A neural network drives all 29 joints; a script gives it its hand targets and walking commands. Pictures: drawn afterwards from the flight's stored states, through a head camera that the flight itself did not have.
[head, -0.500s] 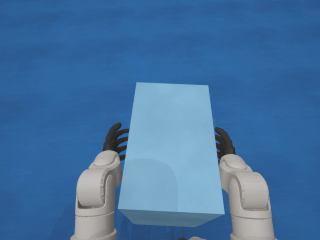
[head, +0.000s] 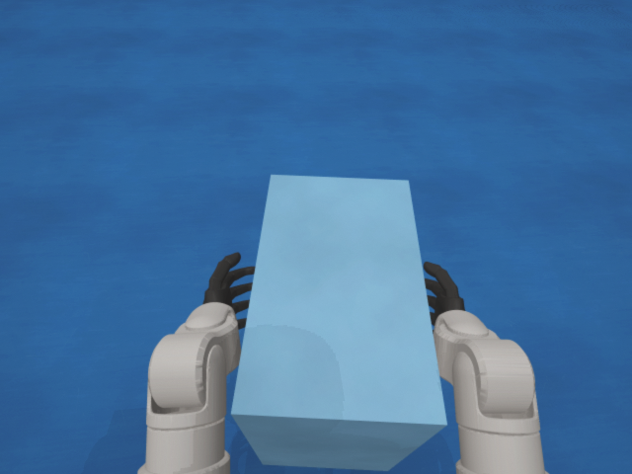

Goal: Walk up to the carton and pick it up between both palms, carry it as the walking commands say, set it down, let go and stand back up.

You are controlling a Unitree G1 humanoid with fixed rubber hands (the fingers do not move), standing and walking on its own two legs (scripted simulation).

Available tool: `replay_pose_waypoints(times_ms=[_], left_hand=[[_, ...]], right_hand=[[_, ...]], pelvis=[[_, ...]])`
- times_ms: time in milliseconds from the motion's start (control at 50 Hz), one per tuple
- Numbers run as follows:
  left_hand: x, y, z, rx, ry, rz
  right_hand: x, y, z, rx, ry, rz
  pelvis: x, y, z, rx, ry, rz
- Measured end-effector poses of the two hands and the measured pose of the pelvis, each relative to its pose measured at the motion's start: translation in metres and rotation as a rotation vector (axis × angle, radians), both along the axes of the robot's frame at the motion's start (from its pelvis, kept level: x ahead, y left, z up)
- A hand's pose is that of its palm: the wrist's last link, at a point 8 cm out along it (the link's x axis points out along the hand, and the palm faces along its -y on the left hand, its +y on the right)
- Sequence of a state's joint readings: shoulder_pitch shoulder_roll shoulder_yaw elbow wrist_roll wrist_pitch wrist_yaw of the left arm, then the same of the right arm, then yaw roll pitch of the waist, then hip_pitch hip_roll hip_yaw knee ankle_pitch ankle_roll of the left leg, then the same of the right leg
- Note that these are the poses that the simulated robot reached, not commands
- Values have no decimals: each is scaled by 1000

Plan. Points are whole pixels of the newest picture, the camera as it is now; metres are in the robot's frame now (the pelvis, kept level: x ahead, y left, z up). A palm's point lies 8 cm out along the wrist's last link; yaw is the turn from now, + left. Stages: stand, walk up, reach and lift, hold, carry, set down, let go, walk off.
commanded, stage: carry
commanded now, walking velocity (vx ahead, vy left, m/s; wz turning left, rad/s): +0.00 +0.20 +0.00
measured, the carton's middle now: (331, 329) +0.30 +0.01 +0.02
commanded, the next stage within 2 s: none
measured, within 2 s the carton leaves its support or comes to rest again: neither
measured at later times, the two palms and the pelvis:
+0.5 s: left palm (180, 325) +0.27 +0.19 +0.06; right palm (403, 338) +0.27 -0.07 +0.06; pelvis -0.01 +0.06 -0.01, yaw +0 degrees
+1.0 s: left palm (102, 346) +0.23 +0.26 +0.08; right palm (348, 370) +0.22 +0.00 +0.08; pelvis -0.05 +0.13 -0.01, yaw -2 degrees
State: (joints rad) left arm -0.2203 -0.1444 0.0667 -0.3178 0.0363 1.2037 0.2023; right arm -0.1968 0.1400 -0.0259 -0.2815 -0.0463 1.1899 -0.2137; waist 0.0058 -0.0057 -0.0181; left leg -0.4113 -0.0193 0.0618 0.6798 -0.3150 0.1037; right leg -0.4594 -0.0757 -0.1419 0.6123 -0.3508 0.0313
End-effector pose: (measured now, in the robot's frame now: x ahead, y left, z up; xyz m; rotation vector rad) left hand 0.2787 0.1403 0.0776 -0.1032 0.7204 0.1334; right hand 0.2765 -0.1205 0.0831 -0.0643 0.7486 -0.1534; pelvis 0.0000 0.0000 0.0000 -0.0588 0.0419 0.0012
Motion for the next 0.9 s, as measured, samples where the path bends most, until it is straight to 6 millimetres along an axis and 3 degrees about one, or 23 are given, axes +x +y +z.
replay_pose_waypoints(times_ms=[320,500,620,900], left_hand=[[-4,3,-5,62,16,-37],[-6,48,-14,29,20,-20],[-11,78,-10,9,3,-3],[-33,103,1,38,-49,-33]], right_hand=[[-13,4,-21,65,15,-38],[-10,48,-20,33,20,-23],[-11,78,-12,20,2,-12],[-41,103,-8,56,-50,-47]], pelvis=[[-11,17,-6,36,-4,-29],[-14,55,-7,28,20,-2],[-21,80,-1,-3,20,-6],[-47,117,-6,32,14,-44]])
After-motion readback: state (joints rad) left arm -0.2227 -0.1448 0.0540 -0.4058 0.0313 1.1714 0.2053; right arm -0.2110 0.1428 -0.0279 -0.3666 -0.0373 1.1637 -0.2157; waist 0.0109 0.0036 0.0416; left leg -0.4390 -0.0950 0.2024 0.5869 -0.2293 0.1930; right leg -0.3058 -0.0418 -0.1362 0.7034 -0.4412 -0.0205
